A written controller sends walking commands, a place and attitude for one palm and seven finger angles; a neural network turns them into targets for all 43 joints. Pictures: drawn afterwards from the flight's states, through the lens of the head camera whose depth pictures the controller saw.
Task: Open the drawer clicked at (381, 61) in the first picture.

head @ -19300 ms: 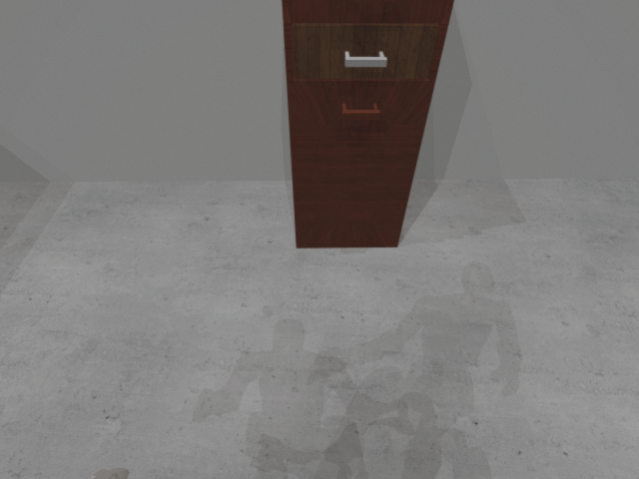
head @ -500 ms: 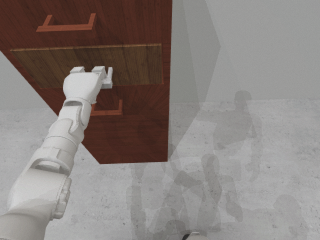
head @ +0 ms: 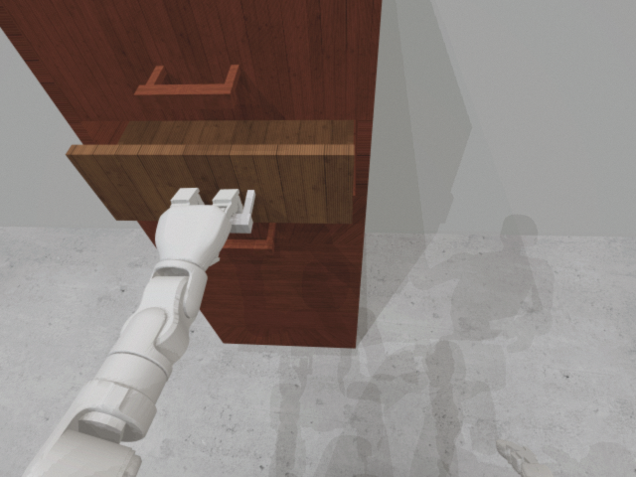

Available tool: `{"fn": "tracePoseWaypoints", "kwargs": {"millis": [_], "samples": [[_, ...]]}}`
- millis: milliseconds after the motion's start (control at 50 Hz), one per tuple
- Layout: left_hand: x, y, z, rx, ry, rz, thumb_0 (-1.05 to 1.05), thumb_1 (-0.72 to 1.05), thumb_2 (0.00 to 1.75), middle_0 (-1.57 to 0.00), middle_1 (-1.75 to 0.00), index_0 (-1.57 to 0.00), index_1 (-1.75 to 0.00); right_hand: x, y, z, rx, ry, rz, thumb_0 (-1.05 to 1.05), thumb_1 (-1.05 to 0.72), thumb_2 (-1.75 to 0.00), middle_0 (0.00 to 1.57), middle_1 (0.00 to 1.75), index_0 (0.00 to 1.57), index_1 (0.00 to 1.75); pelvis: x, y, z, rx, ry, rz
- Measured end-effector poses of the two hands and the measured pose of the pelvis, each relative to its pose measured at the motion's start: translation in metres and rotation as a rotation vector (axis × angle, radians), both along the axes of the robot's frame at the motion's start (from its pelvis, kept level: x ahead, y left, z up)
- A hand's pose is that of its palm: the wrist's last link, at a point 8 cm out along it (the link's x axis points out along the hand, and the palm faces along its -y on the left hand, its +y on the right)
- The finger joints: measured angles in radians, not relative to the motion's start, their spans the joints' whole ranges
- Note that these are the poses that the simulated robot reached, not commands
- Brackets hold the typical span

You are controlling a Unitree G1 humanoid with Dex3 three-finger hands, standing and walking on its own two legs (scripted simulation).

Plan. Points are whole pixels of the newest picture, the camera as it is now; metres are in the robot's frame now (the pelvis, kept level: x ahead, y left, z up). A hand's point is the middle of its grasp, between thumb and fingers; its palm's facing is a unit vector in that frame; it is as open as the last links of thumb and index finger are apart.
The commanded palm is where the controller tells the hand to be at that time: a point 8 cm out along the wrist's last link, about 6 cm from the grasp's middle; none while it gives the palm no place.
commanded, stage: pull the drawer open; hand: left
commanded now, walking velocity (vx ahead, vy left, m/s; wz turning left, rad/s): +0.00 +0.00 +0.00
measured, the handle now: (214, 210) +0.45 +0.17 +0.06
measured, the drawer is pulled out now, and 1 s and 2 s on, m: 0.06 0.19 0.30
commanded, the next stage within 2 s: open the thumb to release the handle in 1.74 s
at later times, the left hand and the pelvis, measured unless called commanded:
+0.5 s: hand (205, 266) +0.38 +0.17 +0.03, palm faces +0.00 -0.04 -1.00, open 5.3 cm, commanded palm +0.33 +0.19 +0.09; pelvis -0.03 -0.01 +0.00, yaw +1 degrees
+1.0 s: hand (187, 343) +0.27 +0.17 +0.03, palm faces +0.05 -0.11 -0.99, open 5.5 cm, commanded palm +0.22 +0.19 +0.09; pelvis -0.02 -0.01 +0.00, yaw +0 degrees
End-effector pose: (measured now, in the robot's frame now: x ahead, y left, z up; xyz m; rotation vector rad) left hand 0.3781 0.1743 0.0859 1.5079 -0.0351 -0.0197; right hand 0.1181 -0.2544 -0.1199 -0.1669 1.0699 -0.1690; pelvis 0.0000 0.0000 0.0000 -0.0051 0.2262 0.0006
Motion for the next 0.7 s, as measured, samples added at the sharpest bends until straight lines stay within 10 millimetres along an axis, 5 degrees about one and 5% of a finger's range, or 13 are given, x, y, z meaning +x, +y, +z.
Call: {"fn": "tracePoseWaypoints", "kwargs": {"millis": [140, 260, 540, 700], "samples": [[-0.022, 0.001, 0.000, 0.000, -0.008, -0.002, 0.01, 0.77, 0.81, -0.34, -1.34, -0.41, -1.35, 0.023, 0.006, 0.004, 0.009, -0.055, 0.040, 0.01, -0.91, -0.90, 0.20, 0.30, 0.20, 0.30, -0.001, -0.003, 0.000, 0.003, -0.023, 0.010], [-0.024, 0.000, 0.000, 0.033, -0.008, -0.004, 0.00, 0.76, 0.83, -0.36, -1.33, -0.41, -1.35, 0.023, 0.007, 0.000, -0.001, -0.053, 0.065, 0.01, -0.91, -0.90, 0.20, 0.30, 0.20, 0.30, -0.009, -0.007, -0.001, 0.006, -0.033, 0.028], [-0.026, 0.001, 0.001, 0.015, 0.007, -0.004, 0.01, 0.76, 0.82, -0.36, -1.34, -0.41, -1.35, -0.039, -0.009, -0.005, -0.015, 0.004, -0.022, 0.01, -0.91, -0.90, 0.20, 0.30, 0.20, 0.30, -0.028, -0.012, -0.002, 0.016, -0.042, 0.002], [-0.055, 0.002, 0.001, -0.018, -0.028, 0.004, 0.01, 0.75, 0.79, -0.34, -1.35, -0.41, -1.34, -0.059, -0.018, -0.003, -0.011, 0.015, -0.070, 0.01, -0.91, -0.90, 0.20, 0.30, 0.20, 0.30, -0.027, -0.009, 0.001, 0.017, -0.055, -0.028]]}}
